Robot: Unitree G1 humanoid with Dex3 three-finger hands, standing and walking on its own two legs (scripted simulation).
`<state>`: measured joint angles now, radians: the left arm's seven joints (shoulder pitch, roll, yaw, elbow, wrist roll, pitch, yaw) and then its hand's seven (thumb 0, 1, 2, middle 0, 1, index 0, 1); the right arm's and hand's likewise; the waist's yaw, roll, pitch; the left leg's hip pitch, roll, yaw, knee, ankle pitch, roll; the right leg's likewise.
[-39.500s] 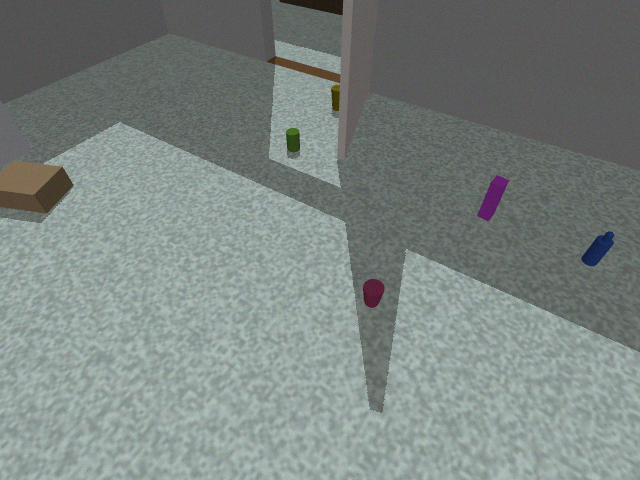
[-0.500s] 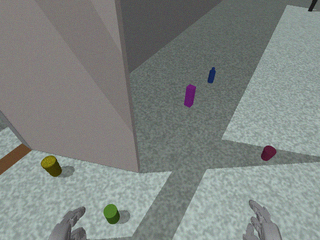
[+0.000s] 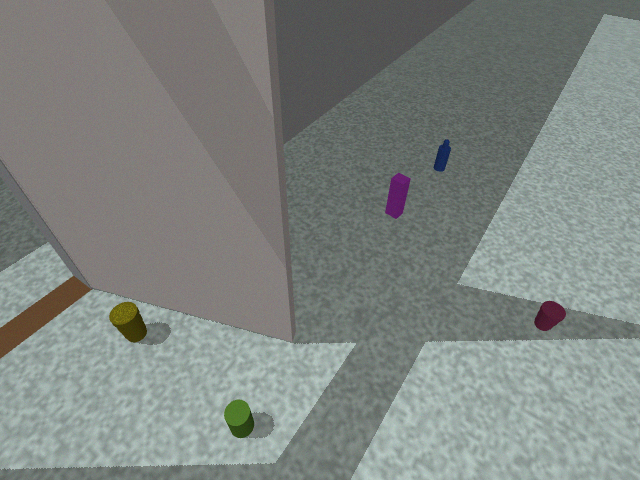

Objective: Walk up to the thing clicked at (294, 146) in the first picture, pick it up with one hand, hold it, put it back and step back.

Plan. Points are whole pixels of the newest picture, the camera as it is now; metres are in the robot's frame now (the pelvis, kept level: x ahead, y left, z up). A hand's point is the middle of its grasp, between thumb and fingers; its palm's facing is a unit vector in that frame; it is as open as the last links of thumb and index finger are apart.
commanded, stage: stand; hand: left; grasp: from above
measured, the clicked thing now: (239, 419) +0.43 +0.25 -0.70
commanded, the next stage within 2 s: none
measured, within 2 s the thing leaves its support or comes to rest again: neither
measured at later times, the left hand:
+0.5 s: hand out of the picture +0.03 +0.24 -0.14, palm faces +0.03 -0.94 -0.34, open 7.3 cm
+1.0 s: hand out of the picture +0.06 +0.23 -0.14, palm faces +0.01 -0.94 -0.33, open 7.3 cm
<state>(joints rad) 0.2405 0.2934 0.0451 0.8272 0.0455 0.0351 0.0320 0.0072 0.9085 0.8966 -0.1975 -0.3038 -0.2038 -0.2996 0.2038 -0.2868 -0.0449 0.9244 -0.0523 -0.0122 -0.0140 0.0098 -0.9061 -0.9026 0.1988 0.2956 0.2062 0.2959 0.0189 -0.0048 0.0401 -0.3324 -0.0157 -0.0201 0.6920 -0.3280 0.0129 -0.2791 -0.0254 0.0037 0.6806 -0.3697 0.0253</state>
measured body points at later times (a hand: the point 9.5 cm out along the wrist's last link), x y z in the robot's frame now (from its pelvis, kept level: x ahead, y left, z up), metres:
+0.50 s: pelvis -0.01 +0.00 +0.02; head -0.02 -0.01 +0.47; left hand +0.03 +0.28 -0.11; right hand +0.06 -0.29 -0.12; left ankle +0.03 +0.11 -0.72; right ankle +0.00 -0.14 -0.72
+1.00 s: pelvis +0.00 -0.02 +0.03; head +0.00 -0.02 +0.48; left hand +0.05 +0.27 -0.11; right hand +0.06 -0.30 -0.12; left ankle +0.03 +0.11 -0.72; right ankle +0.00 -0.14 -0.72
